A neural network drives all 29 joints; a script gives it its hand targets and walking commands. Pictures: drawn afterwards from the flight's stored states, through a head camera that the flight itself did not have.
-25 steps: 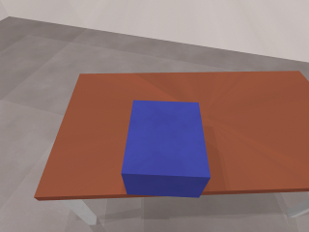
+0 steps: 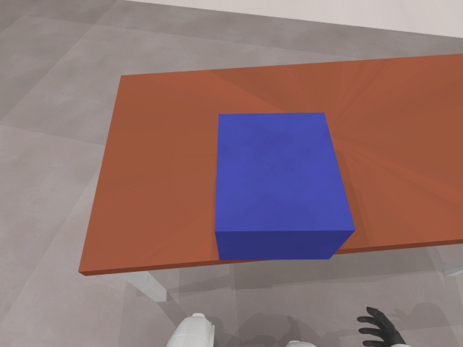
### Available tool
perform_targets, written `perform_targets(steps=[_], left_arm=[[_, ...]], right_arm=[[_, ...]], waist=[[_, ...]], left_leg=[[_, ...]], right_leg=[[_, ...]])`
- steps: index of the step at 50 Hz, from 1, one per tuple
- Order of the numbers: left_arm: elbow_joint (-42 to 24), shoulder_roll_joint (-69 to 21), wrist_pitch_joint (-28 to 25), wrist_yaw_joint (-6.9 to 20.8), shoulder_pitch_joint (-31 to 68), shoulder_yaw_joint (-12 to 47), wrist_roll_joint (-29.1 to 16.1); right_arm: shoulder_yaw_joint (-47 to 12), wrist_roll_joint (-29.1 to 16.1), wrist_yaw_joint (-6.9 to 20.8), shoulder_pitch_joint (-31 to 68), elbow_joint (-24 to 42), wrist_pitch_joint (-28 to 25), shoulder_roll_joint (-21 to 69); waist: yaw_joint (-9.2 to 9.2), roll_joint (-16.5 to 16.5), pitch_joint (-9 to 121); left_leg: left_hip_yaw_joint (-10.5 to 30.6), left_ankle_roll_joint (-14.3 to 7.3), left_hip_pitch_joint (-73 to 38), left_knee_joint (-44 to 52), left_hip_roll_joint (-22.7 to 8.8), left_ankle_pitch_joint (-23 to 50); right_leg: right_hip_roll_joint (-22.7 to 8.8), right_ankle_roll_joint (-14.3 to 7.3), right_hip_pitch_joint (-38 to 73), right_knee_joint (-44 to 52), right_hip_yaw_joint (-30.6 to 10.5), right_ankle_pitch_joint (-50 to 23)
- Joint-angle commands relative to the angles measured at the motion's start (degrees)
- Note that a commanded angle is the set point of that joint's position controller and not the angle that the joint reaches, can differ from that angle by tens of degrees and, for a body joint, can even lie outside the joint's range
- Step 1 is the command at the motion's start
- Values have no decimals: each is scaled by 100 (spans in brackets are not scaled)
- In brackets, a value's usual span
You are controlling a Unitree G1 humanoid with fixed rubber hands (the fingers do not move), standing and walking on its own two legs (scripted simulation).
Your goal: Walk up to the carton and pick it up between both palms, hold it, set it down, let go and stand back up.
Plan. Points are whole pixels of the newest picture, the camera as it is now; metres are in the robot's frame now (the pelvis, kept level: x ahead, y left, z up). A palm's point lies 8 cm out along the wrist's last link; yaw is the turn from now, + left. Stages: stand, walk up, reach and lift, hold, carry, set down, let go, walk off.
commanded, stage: walk up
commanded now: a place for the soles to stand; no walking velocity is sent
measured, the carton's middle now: (272, 185) +0.45 -0.05 -0.08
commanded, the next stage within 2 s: none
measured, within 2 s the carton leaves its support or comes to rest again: neither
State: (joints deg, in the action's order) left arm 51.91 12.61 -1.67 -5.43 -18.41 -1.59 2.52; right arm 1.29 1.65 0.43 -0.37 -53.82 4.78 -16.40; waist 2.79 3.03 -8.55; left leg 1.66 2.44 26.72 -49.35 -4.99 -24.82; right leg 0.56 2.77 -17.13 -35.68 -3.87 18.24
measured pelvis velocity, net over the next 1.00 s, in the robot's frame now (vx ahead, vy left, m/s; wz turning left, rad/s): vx -0.04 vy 0.05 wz -0.06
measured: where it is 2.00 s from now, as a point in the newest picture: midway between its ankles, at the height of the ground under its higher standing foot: outside the picture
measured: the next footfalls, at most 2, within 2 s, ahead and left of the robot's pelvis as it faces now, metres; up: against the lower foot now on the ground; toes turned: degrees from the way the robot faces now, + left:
left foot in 0.04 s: +0.04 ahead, +0.17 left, +0.00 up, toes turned -5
right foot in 0.38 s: -0.06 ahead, -0.05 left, +0.00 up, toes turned -8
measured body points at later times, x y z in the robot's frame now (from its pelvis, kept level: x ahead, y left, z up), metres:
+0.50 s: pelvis -0.07 +0.06 +0.00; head -0.06 +0.05 +0.45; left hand +0.00 +0.30 -0.14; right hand -0.04 -0.19 -0.15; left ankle +0.01 +0.17 -0.71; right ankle -0.10 -0.04 -0.72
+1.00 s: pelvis -0.04 +0.05 +0.01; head -0.04 +0.07 +0.46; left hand -0.01 +0.30 -0.14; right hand -0.04 -0.18 -0.13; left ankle +0.00 +0.17 -0.72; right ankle -0.10 -0.04 -0.72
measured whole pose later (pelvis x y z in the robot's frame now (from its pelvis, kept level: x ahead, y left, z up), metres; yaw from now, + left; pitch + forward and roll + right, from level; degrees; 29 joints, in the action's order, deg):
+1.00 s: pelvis -0.04 +0.05 +0.01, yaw -3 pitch -3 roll -1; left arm 58.1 13.6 0.2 -0.7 -17.0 1.7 1.8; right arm -1.3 1.4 -0.8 -18.0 -56.2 -0.6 -10.6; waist -0.3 -0.9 -2.8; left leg 1.8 0.2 15.0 -31.9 -0.4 -13.8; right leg 0.7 -1.4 -5.2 -28.7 4.7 20.6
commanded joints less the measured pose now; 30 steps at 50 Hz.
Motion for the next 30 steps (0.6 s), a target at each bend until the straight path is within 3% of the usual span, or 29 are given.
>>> perform_targets(steps=[1,2,3,4,5,6,7,8,11,14,15,16,17,18,19,20,21,22,23,24,25,26,27,28,29,30], left_arm=[[-642,1152,108,254,423,-264,-143],[-746,894,123,257,398,-201,-164],[-732,721,177,166,81,-174,-171],[-661,813,231,96,109,-199,-169],[-616,869,250,91,63,-206,-135],[-521,837,259,135,7,-201,-124],[-416,770,269,191,-218,-199,-145],[-398,842,276,256,-281,-199,-126],[-462,866,296,327,-134,-205,-90],[-602,812,320,377,83,-171,-77],[-600,782,337,400,12,-158,-83],[-546,771,340,425,-72,-119,-83],[-511,675,333,432,-223,-106,-98],[-332,610,296,421,-699,-99,-135],[-226,635,252,418,-1041,-65,-140],[-220,1029,204,414,-1168,-136,-96],[-245,1260,213,392,-655,-240,-162],[-367,1111,200,344,79,-174,-134],[-451,1080,170,322,656,-98,-104],[-522,986,126,335,840,-81,-129],[-520,894,106,357,874,-32,-139],[-433,817,99,424,821,-6,-103],[-330,728,91,484,563,-19,-87],[-278,690,97,506,360,-25,-51],[-256,544,110,542,55,3,-27],[-167,538,140,529,-90,22,-86]], right_arm=[[196,-56,-11,-925,184,-190,-619],[312,-53,1,-981,230,-202,-1108],[299,-81,-23,-789,302,-184,-1315],[317,-87,-45,-659,395,-135,-1230],[269,-100,-94,-416,456,-80,-1076],[214,-95,-152,-135,550,-65,-882],[199,-99,-180,165,663,-65,-812],[179,-79,-164,252,706,-88,-663],[190,-63,-159,-137,719,-236,-678],[190,-44,-199,-517,740,-340,-670],[180,-33,-196,-536,703,-341,-681],[153,-29,-208,-613,745,-344,-587],[126,-16,-195,-641,718,-320,-590],[134,-62,-167,-569,704,-274,-623],[95,-59,-130,-607,655,-251,-512],[34,-124,-78,-684,690,-231,-278],[66,-136,-77,-652,595,-227,-227],[38,-77,-48,-738,567,-234,-185],[-16,-99,23,-1079,459,-274,-71],[-38,-95,13,-1334,386,-372,-24],[-22,-32,9,-1557,299,-476,-95],[13,37,-39,-1692,299,-562,-140],[40,55,-75,-1761,258,-628,-214],[70,30,-98,-1868,248,-660,-361],[80,43,-110,-1697,263,-615,-520],[52,-29,-102,-1645,243,-574,-530]], waist=[[-441,-753,1647],[-426,395,1683],[-434,1222,1741],[-511,1170,1641],[-373,906,1159],[-251,647,889],[-34,718,656],[-65,825,794],[-306,704,1051],[-475,708,1193],[-449,823,1144],[-422,691,1164],[-325,598,1170],[-88,439,1066],[55,95,952],[85,-1023,594],[122,-1371,161],[-147,-1110,-317],[-514,-1027,-460],[-619,-1050,-239],[-655,-912,-5],[-706,-793,80],[-646,-640,370],[-474,-517,565],[-286,-421,581],[-206,50,311]], left_leg=[[32,-282,-2273,1820,-33,2680],[869,-615,-2627,2062,-723,3864],[1913,-1495,-2204,2600,-1768,4183],[2515,-1883,-1480,3013,-2013,2636],[2155,-1782,-1192,3155,-1794,1576],[1754,-1650,-962,3206,-1653,1014],[1377,-1441,-681,3264,-1431,730],[1087,-1430,-633,3245,-1287,565],[1337,-1570,-910,3145,-1437,666],[1563,-1538,-1322,3114,-1494,417],[1496,-1462,-1341,3104,-1447,166],[1546,-1442,-1337,3127,-1429,9],[1481,-1352,-1048,3063,-1378,-207],[1235,-1131,-459,3070,-1236,-712],[785,-795,-118,2728,-823,-1042],[249,-355,838,1937,-213,-1223],[-388,-270,-72,401,261,-686],[-16,-363,-665,-223,237,-458],[32,-403,-621,118,217,-225],[-115,-414,-791,830,113,19],[-291,-384,-1328,1318,187,668],[-133,-394,-1679,1952,216,1301],[202,-457,-1996,2215,41,1603],[461,-543,-1982,2360,-133,1491],[931,-666,-1599,2703,-350,444],[1343,-741,-878,3109,-506,-378]], right_leg=[[-739,-586,-746,-611,-414,-2407],[-34,-309,-1329,-1673,-1,-688],[375,-218,-1490,-2736,137,2220],[238,-237,-1333,-3430,-244,2369],[167,-280,-1448,-3609,-207,2242],[83,-272,-1461,-3721,-180,1969],[-19,-219,-1257,-3515,-177,1739],[-96,-164,-1024,-3257,-3,1620],[-210,-176,-748,-2858,151,1510],[-298,-215,-685,-2064,150,1586],[-302,-223,-544,-1584,178,1649],[-269,-256,-342,-1176,219,1691],[-247,-319,144,-377,270,1446],[-208,-438,1037,633,397,805],[-264,-524,1479,1499,49,618],[-1083,-878,1275,1963,-1562,2104],[-2045,-1533,-861,2776,-2768,4067],[-2085,-1578,-1657,3051,-2645,4206],[-1779,-1339,-1328,2699,-1779,3311],[-1514,-1158,-959,2315,-1149,2146],[-1192,-977,-953,2042,-700,1493],[-974,-837,-800,1658,-421,965],[-762,-657,-606,1237,-140,605],[-459,-561,-376,907,89,484],[-270,-432,-140,1010,106,789],[-217,-420,275,1014,156,929]])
